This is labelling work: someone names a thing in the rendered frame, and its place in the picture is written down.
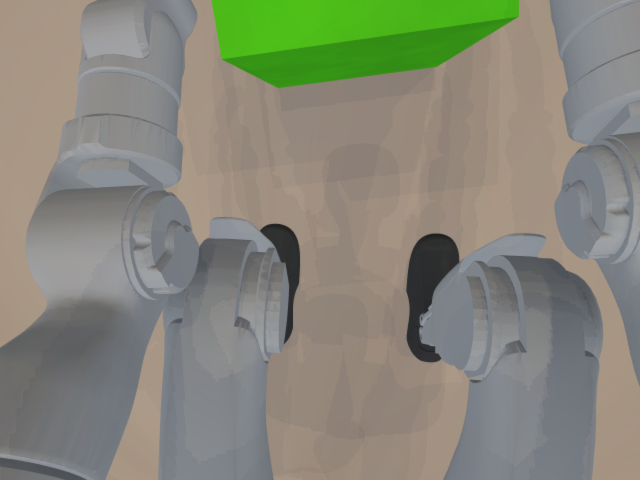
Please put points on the robot right upper arm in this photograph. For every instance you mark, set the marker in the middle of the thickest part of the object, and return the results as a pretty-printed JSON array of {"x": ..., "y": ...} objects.
[{"x": 598, "y": 217}]

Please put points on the robot left upper arm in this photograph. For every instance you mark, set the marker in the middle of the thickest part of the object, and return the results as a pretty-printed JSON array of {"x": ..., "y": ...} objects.
[{"x": 107, "y": 259}]

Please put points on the carton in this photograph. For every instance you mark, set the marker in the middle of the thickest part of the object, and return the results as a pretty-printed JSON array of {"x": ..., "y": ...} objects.
[{"x": 296, "y": 42}]

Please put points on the right robot foot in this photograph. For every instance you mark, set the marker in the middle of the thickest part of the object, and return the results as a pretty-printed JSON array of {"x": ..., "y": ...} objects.
[{"x": 432, "y": 258}]

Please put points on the robot right forearm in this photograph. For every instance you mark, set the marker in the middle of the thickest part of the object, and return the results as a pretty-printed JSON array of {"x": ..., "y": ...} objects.
[{"x": 599, "y": 44}]

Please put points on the robot foot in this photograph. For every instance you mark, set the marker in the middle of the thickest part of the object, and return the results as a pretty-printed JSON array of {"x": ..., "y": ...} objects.
[
  {"x": 432, "y": 258},
  {"x": 287, "y": 246}
]

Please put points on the robot left forearm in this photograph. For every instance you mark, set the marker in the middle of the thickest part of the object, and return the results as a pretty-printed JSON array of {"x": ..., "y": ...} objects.
[{"x": 129, "y": 93}]

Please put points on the left robot foot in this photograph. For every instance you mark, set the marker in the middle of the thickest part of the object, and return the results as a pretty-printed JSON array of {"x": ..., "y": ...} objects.
[{"x": 287, "y": 246}]

